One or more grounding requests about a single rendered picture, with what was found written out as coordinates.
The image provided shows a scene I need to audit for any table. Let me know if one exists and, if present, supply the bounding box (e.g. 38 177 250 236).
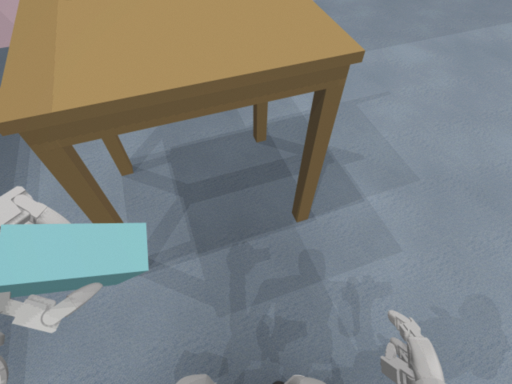
0 0 365 223

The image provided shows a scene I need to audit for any robot right hand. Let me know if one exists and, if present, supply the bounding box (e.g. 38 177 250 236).
381 310 445 384

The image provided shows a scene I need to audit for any sponge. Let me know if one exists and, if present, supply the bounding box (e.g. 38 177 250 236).
0 223 149 298

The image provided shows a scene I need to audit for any robot left hand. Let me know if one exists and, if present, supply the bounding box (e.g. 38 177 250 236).
0 186 103 333

